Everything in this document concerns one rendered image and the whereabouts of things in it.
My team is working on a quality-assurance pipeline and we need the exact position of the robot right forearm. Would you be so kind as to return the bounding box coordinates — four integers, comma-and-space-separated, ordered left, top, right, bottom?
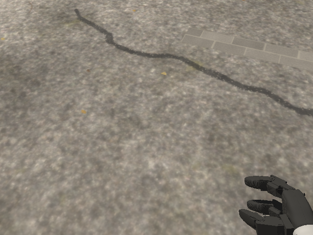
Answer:
292, 224, 313, 235

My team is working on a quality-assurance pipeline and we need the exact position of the robot right hand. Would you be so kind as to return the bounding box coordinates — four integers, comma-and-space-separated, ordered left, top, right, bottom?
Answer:
239, 174, 313, 235

